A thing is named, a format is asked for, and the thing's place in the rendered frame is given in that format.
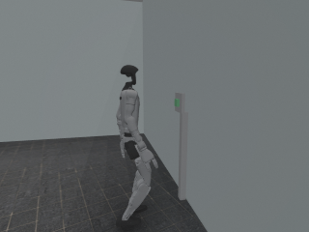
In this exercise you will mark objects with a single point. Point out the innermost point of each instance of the button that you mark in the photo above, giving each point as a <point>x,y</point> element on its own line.
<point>177,102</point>

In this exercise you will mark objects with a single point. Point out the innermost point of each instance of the robot right shin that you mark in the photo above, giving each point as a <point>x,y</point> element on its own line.
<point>136,199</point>

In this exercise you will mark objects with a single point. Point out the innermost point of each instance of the right robot hand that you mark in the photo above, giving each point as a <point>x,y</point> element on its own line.
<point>147,156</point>

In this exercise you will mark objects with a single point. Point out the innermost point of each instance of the left robot hand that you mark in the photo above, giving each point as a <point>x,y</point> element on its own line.
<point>122,149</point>

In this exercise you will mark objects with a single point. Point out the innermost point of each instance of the robot right forearm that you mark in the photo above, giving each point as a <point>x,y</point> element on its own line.
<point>133,129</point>

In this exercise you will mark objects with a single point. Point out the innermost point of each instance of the panel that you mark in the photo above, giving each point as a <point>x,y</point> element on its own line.
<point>182,145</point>

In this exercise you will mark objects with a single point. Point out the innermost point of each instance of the robot left forearm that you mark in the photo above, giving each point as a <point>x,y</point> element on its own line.
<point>121,129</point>

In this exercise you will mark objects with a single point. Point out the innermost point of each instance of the robot torso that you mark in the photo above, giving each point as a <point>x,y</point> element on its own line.
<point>127,137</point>

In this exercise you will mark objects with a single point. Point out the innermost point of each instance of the robot left upper arm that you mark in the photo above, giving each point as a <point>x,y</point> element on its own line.
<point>118,114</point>

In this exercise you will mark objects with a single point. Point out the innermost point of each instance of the robot right upper arm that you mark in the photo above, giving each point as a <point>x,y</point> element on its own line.
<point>131,97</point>

